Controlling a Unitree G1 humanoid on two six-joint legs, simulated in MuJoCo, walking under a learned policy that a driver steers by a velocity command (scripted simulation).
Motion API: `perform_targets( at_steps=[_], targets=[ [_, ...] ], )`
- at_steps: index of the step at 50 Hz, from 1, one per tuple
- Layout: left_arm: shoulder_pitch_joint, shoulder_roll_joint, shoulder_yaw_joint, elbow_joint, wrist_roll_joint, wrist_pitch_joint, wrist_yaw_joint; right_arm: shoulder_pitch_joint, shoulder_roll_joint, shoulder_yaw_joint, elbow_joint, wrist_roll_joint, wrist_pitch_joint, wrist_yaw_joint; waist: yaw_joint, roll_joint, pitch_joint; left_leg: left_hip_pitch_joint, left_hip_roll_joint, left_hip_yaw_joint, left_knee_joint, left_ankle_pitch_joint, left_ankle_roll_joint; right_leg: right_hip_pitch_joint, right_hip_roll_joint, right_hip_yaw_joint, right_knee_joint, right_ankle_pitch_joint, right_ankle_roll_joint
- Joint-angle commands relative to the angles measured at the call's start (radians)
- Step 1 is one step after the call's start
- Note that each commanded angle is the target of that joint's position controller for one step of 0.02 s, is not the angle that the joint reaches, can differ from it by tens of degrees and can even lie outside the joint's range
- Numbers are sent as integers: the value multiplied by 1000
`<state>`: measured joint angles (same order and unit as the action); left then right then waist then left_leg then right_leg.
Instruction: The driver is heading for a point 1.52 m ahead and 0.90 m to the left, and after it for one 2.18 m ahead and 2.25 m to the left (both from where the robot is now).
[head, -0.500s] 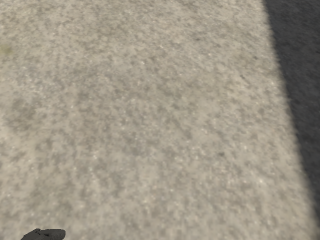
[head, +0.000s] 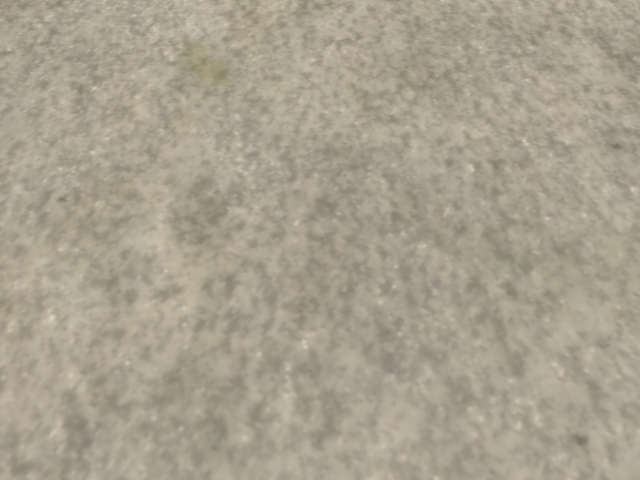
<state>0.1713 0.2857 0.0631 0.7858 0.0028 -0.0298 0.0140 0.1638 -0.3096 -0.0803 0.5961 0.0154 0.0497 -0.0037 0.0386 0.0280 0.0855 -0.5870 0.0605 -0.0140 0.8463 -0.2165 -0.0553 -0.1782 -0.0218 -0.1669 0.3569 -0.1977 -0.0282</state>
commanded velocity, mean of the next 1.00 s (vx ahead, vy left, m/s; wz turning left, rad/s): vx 0.03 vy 0.00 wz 0.43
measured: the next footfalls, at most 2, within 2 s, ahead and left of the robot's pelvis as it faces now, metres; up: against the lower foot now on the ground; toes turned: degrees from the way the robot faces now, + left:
left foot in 0.14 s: +0.13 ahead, +0.14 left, +0.00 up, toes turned +7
right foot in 0.56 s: +0.16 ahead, -0.09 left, +0.00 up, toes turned +24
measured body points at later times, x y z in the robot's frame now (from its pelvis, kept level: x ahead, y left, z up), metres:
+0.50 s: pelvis +0.06 +0.02 -0.01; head +0.10 +0.04 +0.44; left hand +0.14 +0.33 -0.11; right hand +0.31 -0.21 -0.09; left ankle +0.09 +0.13 -0.74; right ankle +0.12 -0.12 -0.73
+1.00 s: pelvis +0.06 +0.02 -0.01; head +0.06 +0.03 +0.44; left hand +0.06 +0.31 -0.13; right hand +0.30 -0.15 -0.11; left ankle -0.01 +0.13 -0.74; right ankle +0.12 -0.11 -0.74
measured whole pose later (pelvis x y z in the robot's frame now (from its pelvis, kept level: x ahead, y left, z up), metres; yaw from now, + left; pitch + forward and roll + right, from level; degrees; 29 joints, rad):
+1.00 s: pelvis +0.06 +0.02 -0.01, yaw +24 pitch -1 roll +0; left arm 0.18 0.26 0.03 0.80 0.02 -0.01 0.00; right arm 0.19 -0.24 -0.04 0.69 -0.02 0.04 -0.01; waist 0.03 -0.02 0.04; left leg -0.19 -0.02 -0.06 0.49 -0.29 0.00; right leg -0.23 -0.04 0.00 0.48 -0.24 0.04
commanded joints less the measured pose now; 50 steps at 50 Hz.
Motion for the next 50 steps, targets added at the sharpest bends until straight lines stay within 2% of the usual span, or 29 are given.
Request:
perform_targets(
  at_steps=[1, 4, 6, 7, 8, 9, 10, 12, 13, 16, 19, 23, 26, 27, 28, 29, 30, 31, 33, 36, 39, 41, 43, 44, 45, 46, 47, 48, 50],
  targets=[
    [-55, 189, 49, -62, -15, -1, 0, -17, -61, -18, -86, -1, -4, 18, -9, -138, -135, 108, 3, 29, -99, 23, 24, 84, -273, 93, -64, 442, -169],
    [-48, 211, 58, -52, -36, 8, -9, -35, -76, -29, -110, 2, 5, 33, -15, -143, -127, 144, -16, 56, -219, -29, 64, 136, -299, 92, 16, 456, -142],
    [-40, 190, 55, -41, -48, 11, -10, 42, -105, -49, -91, -4, 2, 29, -63, -105, -159, 319, -64, 74, -408, 119, 117, 96, -240, 28, 194, 481, -74],
    [5, 160, 47, -40, -24, 6, -13, 125, -199, -79, -81, -7, -2, 9, -84, 39, -224, 543, 29, -84, -443, 504, 180, -64, -161, -21, 408, 312, 5],
    [14, 95, 16, -94, 33, 2, -18, 122, -315, -94, -102, -24, -7, -9, -42, 308, -268, 744, 297, -476, -410, 826, 402, -422, 2, -20, 731, -422, 103],
    [-46, 132, 25, -86, 25, 2, -20, 140, -230, -71, -105, -31, -26, 1, -112, 167, -374, 714, 332, -519, -436, 756, 470, -457, 14, 194, 877, -508, 105],
    [-82, 155, 32, -96, -6, 8, -20, 100, -201, -57, -99, -26, -41, 6, -98, 104, -313, 662, 281, -419, -445, 688, 422, -477, -9, 224, 903, -441, 92],
    [-86, 152, 34, -86, 2, 17, -2, 13, -159, -46, -94, 2, -44, -1, -56, 47, -221, 550, 186, -326, -465, 493, 320, -481, -36, 233, 791, -308, 86],
    [-81, 156, 37, -85, 5, 23, 2, -22, -159, -42, -100, 0, -39, -7, -33, 69, -207, 475, 158, -300, -478, 477, 308, -422, -28, 227, 758, -263, 92],
    [-50, 124, 28, -76, 0, 29, 3, -37, -170, -46, -102, -17, -31, -18, -19, 94, -223, 418, 123, -288, -485, 458, 308, -337, 13, 216, 626, -212, 114],
    [-70, 103, 18, -84, -1, 31, 2, -29, -182, -52, -92, -10, -24, -26, -36, 104, -227, 385, 107, -321, -479, 331, 298, -274, 30, 229, 489, -175, 118],
    [-80, 114, 24, -98, -8, 26, -11, -34, -182, -52, -88, -10, -15, -20, -51, 137, -209, 356, 97, -418, -476, 179, 282, -213, 53, 241, 362, -166, 98],
    [-25, 111, 31, -92, -7, 13, -23, -61, -172, -47, -90, 3, -6, -20, -16, 142, -199, 335, 63, -458, -429, 153, 239, -104, 61, 225, 147, -74, 61],
    [15, 124, 38, -80, 0, 10, -23, -53, -152, -40, -86, 7, -4, -24, -1, 122, -205, 298, 32, -430, -387, 102, 198, -21, 23, 230, 47, 18, 38],
    [39, 191, 52, -86, 20, 13, -17, -7, -97, -24, -82, -4, -5, -25, -25, -31, -218, 195, -52, -328, -219, -97, 133, 74, -169, 402, -24, 61, -29],
    [10, 262, 65, -80, 45, 19, -17, -5, -101, -28, -110, 1, -14, -27, -60, -318, -140, 15, -210, -133, -37, -377, 76, 24, -346, 657, -91, 177, -201],
    [-36, 204, 51, -117, 49, 11, -12, 9, -179, -51, -85, -18, -24, -31, -42, -250, -135, 26, -155, -180, 194, -407, 38, -30, -387, 694, -98, 185, -270],
    [-87, 160, 37, -128, 37, 9, -5, 28, -203, -65, -58, -9, -21, -28, -65, -183, -121, 32, -151, -187, 285, -345, 29, -48, -332, 595, -78, 183, -238],
    [-124, 124, 26, -131, 2, 8, 1, 58, -153, -56, -20, -13, -5, -35, -72, -150, -96, 12, -148, -180, 346, -251, -6, -17, -241, 468, -47, 187, -176],
    [-78, 99, 13, -112, 3, 18, 6, 22, -76, -27, -25, -4, -4, -32, -45, -169, -108, 58, -131, -127, 218, -211, -35, 35, -187, 366, -32, 262, -175],
    [-51, 123, 19, -98, 1, 30, 5, -28, -27, 1, -39, -11, -9, -23, -10, -227, -139, 198, -73, -48, -75, -239, -40, 62, -179, 333, -7, 291, -173],
    [-15, 154, 26, -84, -7, 38, 2, -17, -50, -4, -25, -2, -12, -19, 2, -239, -143, 276, -80, -5, -233, -188, -34, 62, -192, 353, 16, 321, -179],
    [-1, 140, 18, -69, -24, 38, -1, 42, -55, -5, 14, -7, -15, -16, -33, -204, -132, 412, -88, 11, -512, 41, 5, 20, -175, 343, 46, 324, -141],
    [38, 124, 10, -55, -20, 26, -4, 44, -86, -7, 12, -16, -16, -20, -23, -161, -146, 515, -43, -57, -538, 152, 37, -39, -164, 337, 51, 272, -85],
    [52, 93, -3, -65, 14, 8, -15, 63, -153, -17, 5, -25, -13, -30, 3, -6, -201, 619, 84, -184, -470, 425, 81, -107, -103, 267, 135, 153, -18],
    [62, 43, -16, -65, 20, -3, -18, 9, -131, -9, 22, -35, -13, -24, 45, 151, -203, 496, 113, -197, -438, 327, 159, -64, -41, 189, 87, -37, 41],
    [-3, 85, -12, -58, 29, -2, -15, -21, -67, 3, 6, -36, -21, -12, -1, 93, -171, 440, 74, -186, -457, 171, 162, -23, -35, 183, 94, -15, 77],
    [-35, 95, -8, -56, 25, 0, -15, -11, -46, 11, 21, -45, -27, -8, -15, 71, -150, 419, 47, -171, -466, 89, 136, -20, -29, 176, 95, 15, 83],
    [-26, 95, -7, -43, 17, 14, -7, -6, -67, 9, 36, -40, -40, -7, -16, 72, -97, 376, 26, -160, -475, 62, 111, -22, -30, 177, 97, 41, 79]
  ],
)
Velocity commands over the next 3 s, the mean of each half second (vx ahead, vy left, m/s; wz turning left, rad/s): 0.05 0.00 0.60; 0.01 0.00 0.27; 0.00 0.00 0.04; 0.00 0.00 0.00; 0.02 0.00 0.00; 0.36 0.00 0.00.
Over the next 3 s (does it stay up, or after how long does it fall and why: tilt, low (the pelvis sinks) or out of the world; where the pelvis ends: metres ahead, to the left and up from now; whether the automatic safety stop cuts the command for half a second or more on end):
stays up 0.23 0.07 -0.01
